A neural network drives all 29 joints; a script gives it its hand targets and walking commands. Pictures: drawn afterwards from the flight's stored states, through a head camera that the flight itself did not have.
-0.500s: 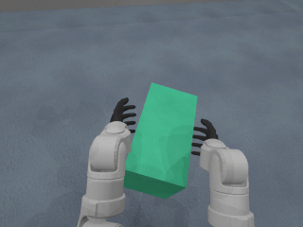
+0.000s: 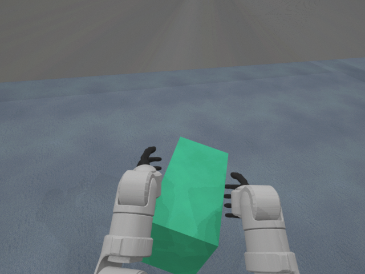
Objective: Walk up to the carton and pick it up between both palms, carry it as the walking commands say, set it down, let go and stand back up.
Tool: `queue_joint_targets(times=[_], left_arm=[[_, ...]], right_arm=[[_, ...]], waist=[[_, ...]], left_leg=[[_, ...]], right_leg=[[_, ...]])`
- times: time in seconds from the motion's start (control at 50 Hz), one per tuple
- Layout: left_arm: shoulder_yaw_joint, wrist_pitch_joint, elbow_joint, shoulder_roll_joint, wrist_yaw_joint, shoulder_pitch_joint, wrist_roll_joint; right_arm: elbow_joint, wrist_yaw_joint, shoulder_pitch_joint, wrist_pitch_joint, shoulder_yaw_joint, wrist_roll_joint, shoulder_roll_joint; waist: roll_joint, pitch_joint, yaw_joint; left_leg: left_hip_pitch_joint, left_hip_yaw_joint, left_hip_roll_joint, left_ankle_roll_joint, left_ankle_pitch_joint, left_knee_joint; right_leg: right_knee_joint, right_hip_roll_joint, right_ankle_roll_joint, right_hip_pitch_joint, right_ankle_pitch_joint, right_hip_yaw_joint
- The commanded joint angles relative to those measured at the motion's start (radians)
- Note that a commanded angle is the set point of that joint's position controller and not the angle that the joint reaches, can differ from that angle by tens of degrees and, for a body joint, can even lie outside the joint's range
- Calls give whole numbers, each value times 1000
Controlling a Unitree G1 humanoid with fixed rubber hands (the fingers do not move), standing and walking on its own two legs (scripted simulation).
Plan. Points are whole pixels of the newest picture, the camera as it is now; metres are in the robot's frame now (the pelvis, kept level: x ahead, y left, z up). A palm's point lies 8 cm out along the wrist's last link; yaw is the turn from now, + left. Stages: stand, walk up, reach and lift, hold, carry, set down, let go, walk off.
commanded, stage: carry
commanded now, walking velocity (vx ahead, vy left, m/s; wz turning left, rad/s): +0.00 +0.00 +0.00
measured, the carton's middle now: (185, 202) +0.34 +0.02 -0.01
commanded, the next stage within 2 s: none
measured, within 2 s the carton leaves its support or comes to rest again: neither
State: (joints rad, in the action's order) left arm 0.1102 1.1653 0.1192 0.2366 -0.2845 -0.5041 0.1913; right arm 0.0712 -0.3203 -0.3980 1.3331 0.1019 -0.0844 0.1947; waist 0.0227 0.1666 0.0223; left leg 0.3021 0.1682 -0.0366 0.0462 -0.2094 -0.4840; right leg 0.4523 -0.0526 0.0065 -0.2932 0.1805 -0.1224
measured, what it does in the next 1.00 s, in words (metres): stands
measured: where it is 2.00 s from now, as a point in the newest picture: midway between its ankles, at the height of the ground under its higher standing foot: outside the picture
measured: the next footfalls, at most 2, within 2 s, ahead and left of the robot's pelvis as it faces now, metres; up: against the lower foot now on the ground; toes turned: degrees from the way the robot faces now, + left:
none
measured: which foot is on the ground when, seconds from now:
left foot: down 0.00-1.00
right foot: down 0.00-1.00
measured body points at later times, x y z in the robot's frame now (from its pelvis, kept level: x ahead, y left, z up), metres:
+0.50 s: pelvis -0.02 -0.01 +0.00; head -0.05 +0.00 +0.45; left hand +0.31 +0.10 +0.08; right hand +0.29 -0.12 +0.05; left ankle +0.03 +0.08 -0.74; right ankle +0.03 -0.13 -0.74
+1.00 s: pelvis -0.01 -0.01 +0.00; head -0.02 +0.00 +0.45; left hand +0.33 +0.10 +0.07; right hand +0.31 -0.12 +0.04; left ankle +0.03 +0.08 -0.74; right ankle +0.03 -0.13 -0.74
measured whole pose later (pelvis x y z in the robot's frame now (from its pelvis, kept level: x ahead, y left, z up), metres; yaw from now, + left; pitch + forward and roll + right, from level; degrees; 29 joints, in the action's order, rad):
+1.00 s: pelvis -0.01 -0.01 +0.00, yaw +0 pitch +1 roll +0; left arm 0.17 0.85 0.29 0.22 -0.18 -0.47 0.19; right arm 0.25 -0.25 -0.39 1.00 0.15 -0.17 0.19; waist 0.02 0.07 0.02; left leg 0.30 0.17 -0.04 0.04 -0.21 -0.50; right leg 0.49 -0.05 0.01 -0.30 0.19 -0.12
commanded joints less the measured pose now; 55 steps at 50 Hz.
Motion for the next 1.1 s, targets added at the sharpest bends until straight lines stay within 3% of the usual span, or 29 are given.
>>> queue_joint_targets(times=[0.0, 0.02, 0.1, 0.12, 0.14, 0.18, 0.2, 0.22, 0.3, 0.38, 0.46, 0.5, 0.54, 0.6, 0.76, 0.92, 0.96, 1.02, 1.06, 1.08], left_arm=[[-384, -3, 257, 1134, 401, -375, -399], [-357, -24, 290, 1124, 403, -387, -384], [-373, -73, 225, 1128, 397, -449, -411], [-338, -88, 277, 1116, 397, -437, -387], [-353, -93, 254, 1117, 395, -435, -398], [-361, -103, 229, 1117, 395, -447, -408], [-336, -108, 274, 1105, 394, -418, -386], [-353, -116, 245, 1111, 392, -410, -395], [-340, -145, 250, 1097, 389, -400, -371], [-344, -174, 247, 1090, 389, -383, -359], [-338, -205, 291, 1081, 392, -357, -334], [-326, -222, 317, 1068, 392, -327, -311], [-342, -238, 276, 1062, 392, -328, -316], [-360, -246, 270, 1060, 390, -304, -310], [-387, -250, 244, 1051, 387, -275, -308], [-377, -288, 255, 1043, 387, -300, -286], [-380, -300, 245, 1045, 388, -303, -288], [-390, -316, 231, 1038, 388, -295, -287], [-378, -321, 265, 1031, 388, -275, -272], [-376, -323, 278, 1027, 390, -254, -269]], right_arm=[[-71, 407, -795, -194, -401, 303, 962], [-24, 407, -793, -215, -370, 280, 957], [-77, 406, -854, -262, -390, 310, 972], [-35, 404, -853, -277, -365, 288, 961], [-62, 403, -855, -283, -382, 300, 965], [-91, 399, -864, -297, -395, 304, 965], [-50, 397, -829, -303, -378, 282, 956], [-98, 398, -849, -311, -400, 296, 951], [-80, 397, -828, -341, -392, 274, 944], [-73, 400, -792, -370, -388, 253, 934], [-37, 402, -750, -407, -375, 218, 921], [-20, 402, -725, -425, -376, 201, 912], [-49, 403, -714, -438, -401, 211, 915], [-58, 406, -687, -446, -415, 214, 908], [-70, 408, -648, -449, -438, 219, 906], [-14, 413, -624, -485, -400, 182, 900], [-26, 414, -632, -495, -410, 188, 904], [-19, 416, -608, -510, -411, 181, 898], [12, 417, -593, -516, -401, 170, 893], [9, 417, -581, -520, -408, 167, 886]], waist=[[-51, 164, -20], [-51, 154, -20], [-54, 113, -18], [-46, 117, -18], [-40, 118, -17], [-9, 141, -20], [15, 146, -19], [-8, 151, -21], [3, 186, -19], [-38, 218, -17], [-37, 235, -18], [-8, 268, -18], [-11, 278, -19], [-44, 273, -20], [-31, 286, -23], [-36, 267, -20], [-10, 267, -20], [-30, 274, -19], [-43, 267, -18], [-22, 261, -19]], left_leg=[[-9, -138, -158, -30, -58, 159], [16, -142, -159, -28, -119, 162], [75, -159, -153, -31, -227, 179], [79, -156, -151, -29, -238, 165], [88, -156, -142, -27, -262, 151], [68, -146, -127, -26, -249, 120], [59, -133, -116, -25, -241, 94], [46, -137, -109, -24, -223, 98], [1, -136, -114, -25, -154, 79], [-16, -164, -146, -23, -118, 105], [-42, -149, -145, -27, -15, 83], [-67, -143, -150, -29, 49, 56], [-75, -138, -151, -29, 81, 43], [-86, -144, -159, -28, 144, 52], [-96, -133, -157, -27, 223, 40], [-79, -135, -153, -23, 160, 54], [-75, -136, -149, -25, 145, 51], [-81, -138, -151, -25, 154, 55], [-82, -138, -153, -24, 176, 54], [-81, -134, -149, -24, 163, 53]], right_leg=[[-52, -101, -12, 100, 67, 67], [-55, -95, -13, 89, 93, 66], [-45, -76, -19, 61, 152, 69], [-56, -78, -23, 53, 172, 77], [-63, -79, -27, 47, 209, 92], [-91, -88, -33, 26, 255, 113], [-108, -92, -39, 13, 278, 127], [-107, -94, -43, -2, 287, 131], [-103, -96, -50, -6, 239, 132], [-62, -89, -46, 48, 129, 116], [-45, -95, -41, 70, 36, 117], [-44, -111, -39, 90, -19, 124], [-29, -116, -37, 101, -64, 125], [-11, -112, -35, 101, -66, 116], [2, -114, -30, 135, -131, 107], [-11, -106, -30, 133, -68, 102], [-16, -109, -32, 136, -69, 108], [-11, -112, -34, 141, -78, 108], [-11, -110, -32, 135, -79, 107], [-16, -108, -31, 131, -71, 104]])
